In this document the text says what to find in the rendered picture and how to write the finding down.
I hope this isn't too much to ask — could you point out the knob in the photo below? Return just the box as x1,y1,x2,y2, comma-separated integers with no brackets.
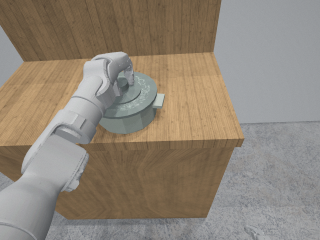
117,77,129,92

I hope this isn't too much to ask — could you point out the robot left upper arm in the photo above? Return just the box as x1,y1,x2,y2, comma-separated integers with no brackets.
0,133,89,240

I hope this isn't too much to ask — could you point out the table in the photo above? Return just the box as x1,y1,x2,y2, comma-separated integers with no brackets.
0,0,245,220

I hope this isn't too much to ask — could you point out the left robot forearm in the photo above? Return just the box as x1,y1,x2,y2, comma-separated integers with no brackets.
21,56,119,174

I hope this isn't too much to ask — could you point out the lid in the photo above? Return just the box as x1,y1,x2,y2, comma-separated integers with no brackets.
103,71,158,119

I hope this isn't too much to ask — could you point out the robot right hand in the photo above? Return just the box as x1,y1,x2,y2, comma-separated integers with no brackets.
244,225,271,240

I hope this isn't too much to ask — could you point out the robot left hand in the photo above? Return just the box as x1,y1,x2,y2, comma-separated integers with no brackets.
91,51,135,97

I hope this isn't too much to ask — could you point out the pot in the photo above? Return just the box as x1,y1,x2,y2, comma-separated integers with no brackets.
99,93,165,134

